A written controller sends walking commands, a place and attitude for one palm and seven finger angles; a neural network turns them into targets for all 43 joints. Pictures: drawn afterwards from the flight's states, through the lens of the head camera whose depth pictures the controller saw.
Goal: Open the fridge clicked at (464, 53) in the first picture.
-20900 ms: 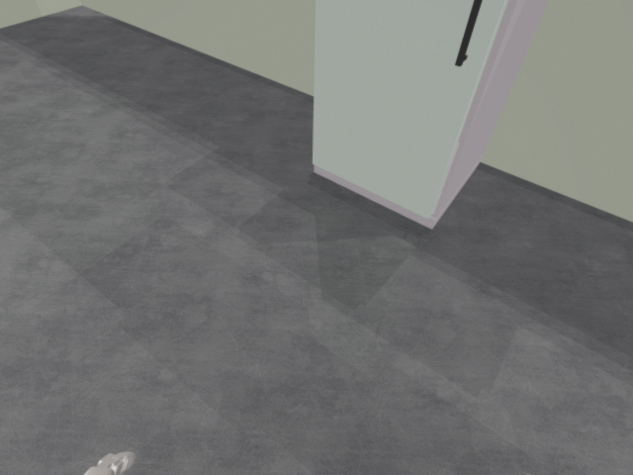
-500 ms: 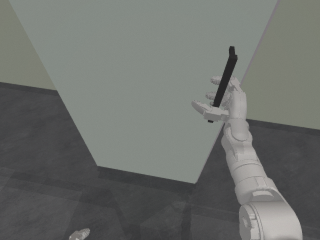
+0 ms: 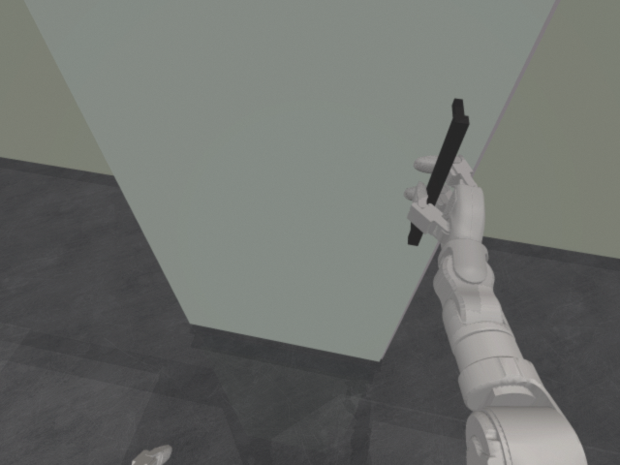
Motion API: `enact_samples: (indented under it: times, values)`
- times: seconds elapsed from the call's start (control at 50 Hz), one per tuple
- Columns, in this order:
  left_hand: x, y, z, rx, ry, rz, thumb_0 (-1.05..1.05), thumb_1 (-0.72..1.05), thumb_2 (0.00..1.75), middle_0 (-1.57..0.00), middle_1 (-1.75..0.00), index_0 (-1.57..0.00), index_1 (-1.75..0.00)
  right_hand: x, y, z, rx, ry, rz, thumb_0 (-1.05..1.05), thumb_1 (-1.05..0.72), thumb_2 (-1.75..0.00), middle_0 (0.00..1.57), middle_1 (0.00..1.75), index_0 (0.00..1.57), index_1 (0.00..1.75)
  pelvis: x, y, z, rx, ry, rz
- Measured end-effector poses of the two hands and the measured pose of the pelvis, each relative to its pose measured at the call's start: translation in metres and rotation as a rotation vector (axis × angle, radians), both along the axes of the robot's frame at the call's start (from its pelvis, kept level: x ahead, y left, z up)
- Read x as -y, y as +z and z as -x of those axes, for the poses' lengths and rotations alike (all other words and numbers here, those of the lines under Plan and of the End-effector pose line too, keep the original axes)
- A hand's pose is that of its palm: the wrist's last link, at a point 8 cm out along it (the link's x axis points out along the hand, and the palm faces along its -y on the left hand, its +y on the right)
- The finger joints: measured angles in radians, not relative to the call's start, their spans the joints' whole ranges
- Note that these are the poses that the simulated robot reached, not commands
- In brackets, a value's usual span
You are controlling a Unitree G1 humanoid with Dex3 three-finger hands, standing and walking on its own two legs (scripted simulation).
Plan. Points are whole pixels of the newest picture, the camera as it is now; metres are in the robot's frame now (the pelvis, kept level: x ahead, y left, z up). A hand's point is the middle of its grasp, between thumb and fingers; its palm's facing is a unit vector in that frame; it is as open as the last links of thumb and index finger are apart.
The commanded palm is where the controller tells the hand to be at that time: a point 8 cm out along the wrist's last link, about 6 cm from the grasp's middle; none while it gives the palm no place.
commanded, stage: grip the handle and tug to test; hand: right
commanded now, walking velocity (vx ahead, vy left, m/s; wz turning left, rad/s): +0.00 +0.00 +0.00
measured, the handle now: (432, 181) +0.49 -0.10 +0.11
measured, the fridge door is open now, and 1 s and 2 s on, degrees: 0 0 13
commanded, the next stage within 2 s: pull the door a little, standing still in 0.50 s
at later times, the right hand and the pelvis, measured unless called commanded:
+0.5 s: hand (415, 210) +0.43 -0.08 +0.11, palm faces +0.04 +1.00 +0.01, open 5.6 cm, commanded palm +0.37 -0.12 +0.11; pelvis +0.02 +0.01 +0.00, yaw +1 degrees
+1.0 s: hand (414, 213) +0.42 -0.08 +0.11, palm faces +0.02 +1.00 +0.00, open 5.9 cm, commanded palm +0.35 -0.12 +0.11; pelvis +0.05 +0.00 +0.01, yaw +2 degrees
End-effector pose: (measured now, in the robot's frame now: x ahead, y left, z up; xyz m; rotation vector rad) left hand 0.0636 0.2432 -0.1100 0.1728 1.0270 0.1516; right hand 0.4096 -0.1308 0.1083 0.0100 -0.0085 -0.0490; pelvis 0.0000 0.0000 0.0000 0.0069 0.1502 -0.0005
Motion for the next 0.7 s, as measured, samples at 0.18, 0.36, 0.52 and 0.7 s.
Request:
enact_samples:
  times: [0.18, 0.36, 0.52, 0.7]
  values:
    - [-0.002, 0.001, -0.01, 0.012, -0.011, 0.002, 0.0, 0.91, 0.9, -0.2, -0.3, -0.2, -0.3, 0.0, 0.001, 0.0, -0.006, -0.002, 0.003, 0.01, -0.77, -0.84, 0.37, 1.37, 0.37, 1.37, -0.003, 0.001, -0.002, 0.0, -0.002, 0.003]
    - [-0.003, 0.005, -0.023, 0.047, -0.005, 0.018, 0.0, 0.91, 0.9, -0.2, -0.3, -0.2, -0.3, -0.001, 0.001, 0.003, -0.009, 0.004, 0.002, 0.01, -0.8, -0.82, 0.33, 1.36, 0.33, 1.36, -0.006, 0.003, -0.01, 0.002, 0.01, 0.007]
    - [-0.004, 0.009, -0.041, 0.062, -0.011, 0.026, 0.01, 0.91, 0.9, -0.2, -0.3, -0.2, -0.3, -0.001, 0.001, 0.005, -0.014, 0.014, 0.0, 0.01, -0.81, -0.81, 0.28, 1.34, 0.3, 1.33, -0.007, 0.005, -0.022, 0.004, 0.013, 0.008]
    - [0.001, 0.012, -0.071, 0.073, -0.041, 0.022, 0.01, 0.91, 0.9, -0.2, -0.3, -0.2, -0.3, -0.001, 0.002, 0.005, -0.02, 0.02, 0.003, 0.01, -0.8, -0.83, 0.28, 1.33, 0.3, 1.33, -0.006, 0.007, -0.035, 0.007, -0.002, 0.006]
